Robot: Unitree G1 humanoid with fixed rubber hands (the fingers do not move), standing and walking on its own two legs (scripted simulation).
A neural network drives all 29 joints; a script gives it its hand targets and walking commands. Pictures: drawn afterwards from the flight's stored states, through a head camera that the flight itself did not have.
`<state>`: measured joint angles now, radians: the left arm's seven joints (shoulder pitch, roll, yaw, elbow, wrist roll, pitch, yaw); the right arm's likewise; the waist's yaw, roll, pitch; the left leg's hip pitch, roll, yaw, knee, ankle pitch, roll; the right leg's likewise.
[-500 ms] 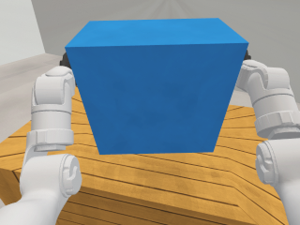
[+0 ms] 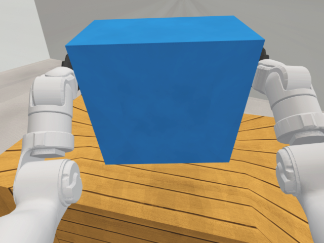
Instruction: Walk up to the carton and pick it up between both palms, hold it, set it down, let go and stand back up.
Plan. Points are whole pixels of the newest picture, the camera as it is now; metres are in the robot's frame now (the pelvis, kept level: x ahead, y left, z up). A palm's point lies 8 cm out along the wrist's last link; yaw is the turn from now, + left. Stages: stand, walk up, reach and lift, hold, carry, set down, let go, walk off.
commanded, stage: hold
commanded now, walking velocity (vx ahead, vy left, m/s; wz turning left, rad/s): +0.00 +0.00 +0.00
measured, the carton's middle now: (165, 94) +0.38 -0.01 +0.27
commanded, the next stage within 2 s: set down in 1.76 s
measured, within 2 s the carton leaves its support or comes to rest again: neither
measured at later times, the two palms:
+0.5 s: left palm (61, 84) +0.35 +0.21 +0.31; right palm (252, 77) +0.35 -0.19 +0.33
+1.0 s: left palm (71, 75) +0.37 +0.20 +0.33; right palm (259, 72) +0.36 -0.21 +0.34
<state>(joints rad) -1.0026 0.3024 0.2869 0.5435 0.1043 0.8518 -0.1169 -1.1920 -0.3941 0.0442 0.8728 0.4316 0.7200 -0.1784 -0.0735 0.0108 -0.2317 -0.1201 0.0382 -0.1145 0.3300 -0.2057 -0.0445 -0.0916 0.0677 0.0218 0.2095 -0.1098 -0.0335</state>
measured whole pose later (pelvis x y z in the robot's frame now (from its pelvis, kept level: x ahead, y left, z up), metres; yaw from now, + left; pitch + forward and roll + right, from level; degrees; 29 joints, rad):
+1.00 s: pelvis -0.01 +0.00 +0.00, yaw +0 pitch +0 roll -1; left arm -1.03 0.29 0.29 0.58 0.11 0.85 -0.11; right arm -1.21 -0.41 0.05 0.90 0.42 0.72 -0.16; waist -0.06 0.02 -0.23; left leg -0.13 0.03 -0.10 0.33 -0.19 -0.04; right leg -0.11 0.06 0.03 0.23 -0.11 -0.03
